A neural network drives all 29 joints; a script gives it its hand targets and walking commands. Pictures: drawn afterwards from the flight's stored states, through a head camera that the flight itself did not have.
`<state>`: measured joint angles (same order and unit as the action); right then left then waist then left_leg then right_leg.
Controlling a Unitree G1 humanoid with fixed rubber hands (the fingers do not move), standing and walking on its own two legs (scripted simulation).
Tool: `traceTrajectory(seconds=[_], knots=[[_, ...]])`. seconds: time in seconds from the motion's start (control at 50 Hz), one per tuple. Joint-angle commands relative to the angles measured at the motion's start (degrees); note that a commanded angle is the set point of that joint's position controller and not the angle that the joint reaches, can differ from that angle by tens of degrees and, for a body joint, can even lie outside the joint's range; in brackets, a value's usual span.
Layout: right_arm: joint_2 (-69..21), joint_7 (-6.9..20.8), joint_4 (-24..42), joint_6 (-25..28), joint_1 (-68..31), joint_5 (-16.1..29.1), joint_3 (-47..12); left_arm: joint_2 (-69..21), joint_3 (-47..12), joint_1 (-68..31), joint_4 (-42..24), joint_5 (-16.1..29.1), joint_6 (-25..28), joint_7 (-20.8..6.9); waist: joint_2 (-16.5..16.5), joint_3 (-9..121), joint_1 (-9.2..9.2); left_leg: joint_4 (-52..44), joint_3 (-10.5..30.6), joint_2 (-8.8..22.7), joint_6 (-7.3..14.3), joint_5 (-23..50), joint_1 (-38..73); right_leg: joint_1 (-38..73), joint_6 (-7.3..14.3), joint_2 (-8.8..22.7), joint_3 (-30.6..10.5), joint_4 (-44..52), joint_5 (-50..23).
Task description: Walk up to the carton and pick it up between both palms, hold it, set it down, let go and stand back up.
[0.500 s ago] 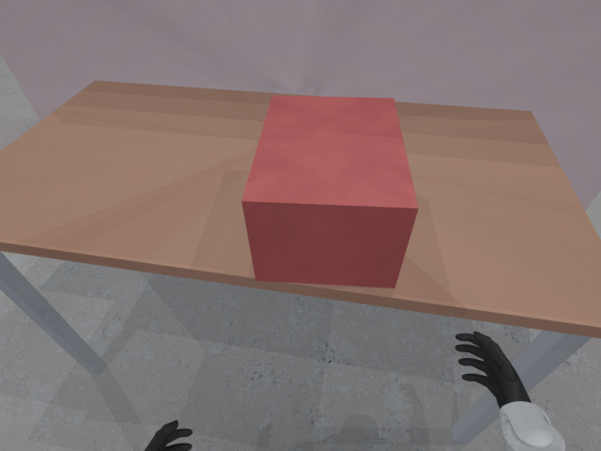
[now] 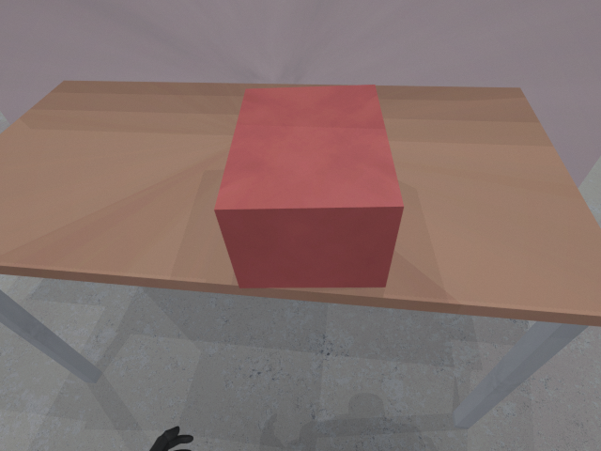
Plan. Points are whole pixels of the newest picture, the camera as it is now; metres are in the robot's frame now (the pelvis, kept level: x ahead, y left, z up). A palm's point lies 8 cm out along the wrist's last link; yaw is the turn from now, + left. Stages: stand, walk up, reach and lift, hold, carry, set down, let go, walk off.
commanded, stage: stand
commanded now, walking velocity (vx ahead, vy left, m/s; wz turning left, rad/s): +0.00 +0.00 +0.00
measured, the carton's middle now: (310, 181) +0.50 +0.01 +0.08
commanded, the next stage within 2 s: none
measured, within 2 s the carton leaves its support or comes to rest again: neither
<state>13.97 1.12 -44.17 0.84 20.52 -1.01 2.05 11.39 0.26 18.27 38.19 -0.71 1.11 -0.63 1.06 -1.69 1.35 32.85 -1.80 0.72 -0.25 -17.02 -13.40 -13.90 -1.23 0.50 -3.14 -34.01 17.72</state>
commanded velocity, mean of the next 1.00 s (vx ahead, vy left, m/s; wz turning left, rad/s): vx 0.00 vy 0.00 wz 0.00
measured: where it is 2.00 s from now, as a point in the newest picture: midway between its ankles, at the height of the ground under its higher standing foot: outside the picture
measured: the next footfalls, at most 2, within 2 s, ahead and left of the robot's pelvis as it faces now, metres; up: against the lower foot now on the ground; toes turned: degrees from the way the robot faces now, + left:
none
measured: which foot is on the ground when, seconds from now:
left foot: down 0.00-1.00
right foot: down 0.00-1.00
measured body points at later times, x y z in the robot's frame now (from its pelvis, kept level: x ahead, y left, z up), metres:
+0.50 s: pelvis +0.00 -0.02 +0.00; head +0.01 -0.03 +0.45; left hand +0.09 +0.24 -0.11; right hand +0.08 -0.27 -0.13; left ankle +0.01 +0.12 -0.73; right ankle +0.01 -0.13 -0.73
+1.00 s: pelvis +0.00 -0.02 +0.00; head +0.00 -0.03 +0.45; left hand +0.07 +0.23 -0.12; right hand +0.05 -0.28 -0.13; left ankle +0.01 +0.12 -0.73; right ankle +0.01 -0.13 -0.73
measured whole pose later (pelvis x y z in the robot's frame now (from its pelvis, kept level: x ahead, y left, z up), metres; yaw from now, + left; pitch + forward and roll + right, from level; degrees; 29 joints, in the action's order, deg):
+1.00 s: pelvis +0.00 -0.02 +0.00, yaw +1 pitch -3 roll +0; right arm 14.6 0.0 -47.4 0.0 19.2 -0.6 0.4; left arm 12.7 0.1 18.2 43.3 -0.2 0.2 0.0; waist 1.3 -2.2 0.7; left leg 30.5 0.7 2.3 -2.2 -15.2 -12.8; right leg -12.5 0.5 -1.2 -1.5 -30.9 15.8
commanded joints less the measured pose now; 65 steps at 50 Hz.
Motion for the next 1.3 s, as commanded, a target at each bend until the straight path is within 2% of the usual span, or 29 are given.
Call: traceTrajectory(seconds=[0.0,0.16,0.2,0.32,0.42,0.6,0.64,0.68,0.8,0.96,1.02,1.16,1.18,1.28], knots=[[8.24,-0.52,6.62,1.57,-0.02,0.15,2.0,10.53,3.35,0.82,-5.87,0.12,1.63,0.97,0.42,-0.08,-0.99,-6.85,6.02,4.51,2.74,7.89,-1.17,-0.55,3.16,3.44,-4.3,5.96,-10.71],[8.37,-0.6,7.69,1.26,-0.89,0.39,1.7,10.15,3.23,-0.83,-5.41,0.06,1.37,0.87,0.54,-0.01,-0.73,-6.26,5.81,4.67,2.53,8.73,0.11,-1.78,3.12,3.25,-4.26,6.7,-11.03],[8.41,-0.64,7.98,1.19,-1.01,0.43,1.61,10.25,3.25,-1.39,-5.56,0.27,1.4,0.83,-1.31,0.88,-0.47,-6.17,5.89,4.64,2.43,8.28,0.57,-1.62,3.34,3.29,-4.43,7.17,-10.64],[8.37,-0.86,7.49,1.06,-1.74,0.27,1.65,10.72,3.38,-1.38,-5.14,0.33,1.28,0.75,-1.33,1.58,-0.38,-5.65,5.75,4.63,1.96,7.75,1.91,-1.53,3.63,3.71,-4.92,8.37,-10.17],[8.48,-1.06,6.91,0.92,-1.91,0.25,1.46,10.96,3.39,-1.01,-4.53,0.35,1.16,0.78,-2.87,1.8,-0.51,-5.39,6.02,4.42,1.8,7.67,2.4,-1.97,3.7,3.79,-5.05,9.3,-9.21],[8.36,-1.28,4.92,0.73,-1.11,0.2,1.01,11.34,3.4,-0.38,-3.6,0.32,0.82,0.9,-2.31,-0.01,-0.51,-6.42,6.29,4.38,1.63,5.43,1.88,-3.0,3.6,3.78,-5.22,10.48,-5.45],[8.49,-1.33,4.39,0.8,-1.42,0.17,0.97,11.07,3.27,0.19,-3.23,0.37,0.96,0.92,-1.08,0.44,-0.91,-6.35,6.18,4.47,1.61,6.47,1.78,-1.89,3.64,3.83,-5.02,10.55,-6.6],[8.29,-1.38,4.11,0.85,-1.08,0.33,0.82,11.17,3.21,-0.03,-3.04,0.46,1.0,1.05,-1.32,0.18,-0.74,-6.6,6.39,4.47,1.56,7.23,1.46,-1.53,3.52,3.69,-4.98,10.18,-8.01],[8.4,-1.54,2.79,0.61,-0.49,0.39,0.68,10.95,3.1,0.1,-1.68,0.41,0.72,1.12,-0.39,-0.83,-0.73,-7.32,6.53,4.25,1.38,6.1,0.85,-1.93,3.42,3.54,-4.8,10.84,-5.64],[8.54,-1.69,1.57,0.61,0.29,0.52,0.56,10.82,2.79,0.2,-0.2,0.58,0.64,1.23,-1.63,-1.22,-0.71,-8.23,6.9,4.25,1.24,4.25,0.33,-1.79,3.31,3.41,-4.81,11.7,-3.12],[8.26,-1.78,0.88,0.65,0.12,0.36,0.41,10.76,2.86,0.55,0.6,0.54,0.73,1.28,-0.92,-1.14,-1.02,-8.48,6.91,4.44,1.34,4.7,0.49,-1.58,3.32,3.63,-5.05,11.67,-4.17],[8.49,-1.96,-0.62,0.62,0.8,0.45,0.3,10.61,2.63,0.63,2.33,0.57,0.58,1.48,-2.05,-1.61,-0.87,-9.02,7.24,4.34,1.03,5.13,0.71,-1.33,3.13,3.55,-4.86,12.12,-4.01],[8.3,-1.99,-0.72,0.61,0.61,0.53,0.25,10.35,2.6,0.53,2.67,0.65,0.59,1.5,-1.05,-2.09,-0.99,-9.06,7.2,4.31,1.08,5.63,0.35,-1.46,3.13,3.52,-4.95,12.11,-4.53],[8.28,-2.12,-1.76,0.55,0.83,0.51,0.21,10.59,2.44,0.88,3.9,0.65,0.51,1.66,-1.04,-1.24,-1.06,-9.74,7.37,4.29,1.06,4.83,0.4,-0.38,2.81,3.58,-4.66,12.16,-4.1]])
